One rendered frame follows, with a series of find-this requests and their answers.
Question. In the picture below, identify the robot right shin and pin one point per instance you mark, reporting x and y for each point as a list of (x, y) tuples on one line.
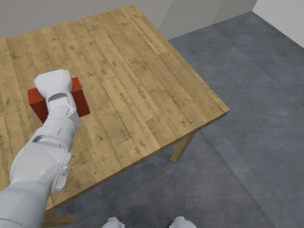
[(179, 218)]

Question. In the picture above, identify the sponge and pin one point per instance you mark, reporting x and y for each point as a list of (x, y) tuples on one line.
[(39, 105)]

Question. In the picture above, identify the robot shin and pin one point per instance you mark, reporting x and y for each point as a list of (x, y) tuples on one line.
[(179, 218), (112, 219)]

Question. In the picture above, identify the table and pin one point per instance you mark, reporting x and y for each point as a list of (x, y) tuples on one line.
[(143, 97)]

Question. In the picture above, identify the left robot hand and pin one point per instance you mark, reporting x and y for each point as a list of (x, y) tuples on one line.
[(55, 80)]

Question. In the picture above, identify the robot left forearm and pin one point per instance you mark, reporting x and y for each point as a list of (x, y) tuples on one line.
[(59, 128)]

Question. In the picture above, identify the robot left shin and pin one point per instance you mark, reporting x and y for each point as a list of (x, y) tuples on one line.
[(112, 219)]

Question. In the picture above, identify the left robot upper arm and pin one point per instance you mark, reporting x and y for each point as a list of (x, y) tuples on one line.
[(41, 170)]

